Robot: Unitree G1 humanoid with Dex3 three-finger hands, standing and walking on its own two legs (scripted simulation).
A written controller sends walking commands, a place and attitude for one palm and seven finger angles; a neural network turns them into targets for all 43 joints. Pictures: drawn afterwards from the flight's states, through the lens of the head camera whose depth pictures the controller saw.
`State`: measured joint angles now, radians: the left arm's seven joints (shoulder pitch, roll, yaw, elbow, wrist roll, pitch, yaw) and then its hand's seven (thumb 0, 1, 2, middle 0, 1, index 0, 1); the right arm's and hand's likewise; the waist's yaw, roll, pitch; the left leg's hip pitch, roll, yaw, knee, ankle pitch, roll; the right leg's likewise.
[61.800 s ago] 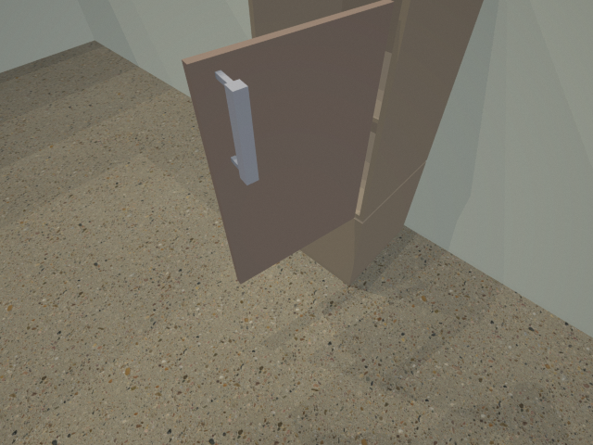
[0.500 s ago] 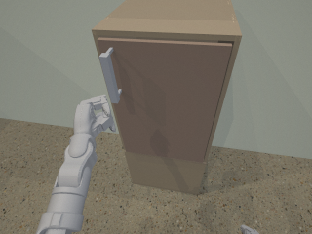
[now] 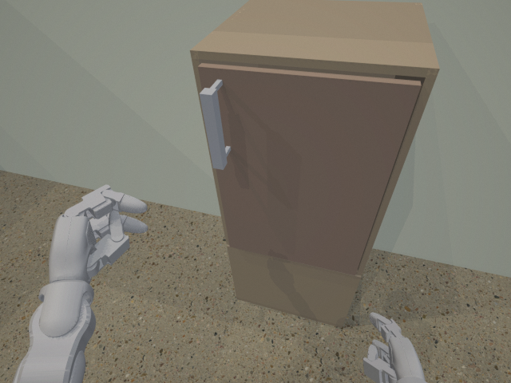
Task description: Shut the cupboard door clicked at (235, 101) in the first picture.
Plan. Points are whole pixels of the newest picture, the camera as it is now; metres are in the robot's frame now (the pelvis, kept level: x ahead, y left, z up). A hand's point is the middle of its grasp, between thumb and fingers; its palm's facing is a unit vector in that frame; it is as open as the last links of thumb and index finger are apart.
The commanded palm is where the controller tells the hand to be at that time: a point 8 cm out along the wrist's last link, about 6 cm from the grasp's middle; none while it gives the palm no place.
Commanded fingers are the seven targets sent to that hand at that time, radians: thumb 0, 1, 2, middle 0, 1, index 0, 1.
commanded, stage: draw the hand back to the body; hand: left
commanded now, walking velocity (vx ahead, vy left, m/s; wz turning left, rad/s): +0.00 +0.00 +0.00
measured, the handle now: (218, 126) +0.56 +0.15 +0.13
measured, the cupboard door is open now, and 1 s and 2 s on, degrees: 0 0 0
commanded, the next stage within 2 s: step back with the hand held close in 0.70 s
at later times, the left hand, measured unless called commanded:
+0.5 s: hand (57, 266) +0.20 +0.28 +0.16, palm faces +0.49 -0.78 -0.38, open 7.2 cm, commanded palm +0.15 +0.31 +0.17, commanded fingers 0.00 0.90 0.90 -0.20 -0.30 -0.20 -0.30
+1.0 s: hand (62, 262) +0.20 +0.27 +0.16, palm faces +0.43 -0.79 -0.44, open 7.5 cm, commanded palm +0.15 +0.31 +0.17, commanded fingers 0.00 0.90 0.90 -0.20 -0.30 -0.20 -0.30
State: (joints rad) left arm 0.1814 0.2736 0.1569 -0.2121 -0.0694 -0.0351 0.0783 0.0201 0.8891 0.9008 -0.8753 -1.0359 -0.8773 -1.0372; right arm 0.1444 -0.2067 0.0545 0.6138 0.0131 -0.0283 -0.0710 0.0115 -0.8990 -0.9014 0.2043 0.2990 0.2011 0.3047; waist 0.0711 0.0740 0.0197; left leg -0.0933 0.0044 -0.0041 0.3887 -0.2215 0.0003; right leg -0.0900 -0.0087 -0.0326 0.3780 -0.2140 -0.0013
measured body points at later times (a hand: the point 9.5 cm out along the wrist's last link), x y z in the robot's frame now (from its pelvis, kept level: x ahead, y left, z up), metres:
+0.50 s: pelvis +0.01 +0.01 +0.00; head -0.01 -0.02 +0.45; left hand +0.17 +0.31 +0.18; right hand +0.21 -0.22 -0.09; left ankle +0.00 +0.12 -0.74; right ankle +0.00 -0.12 -0.74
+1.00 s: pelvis +0.01 +0.01 +0.00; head +0.00 -0.02 +0.45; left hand +0.18 +0.31 +0.18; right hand +0.19 -0.23 -0.09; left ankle +0.00 +0.12 -0.74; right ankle +0.00 -0.12 -0.74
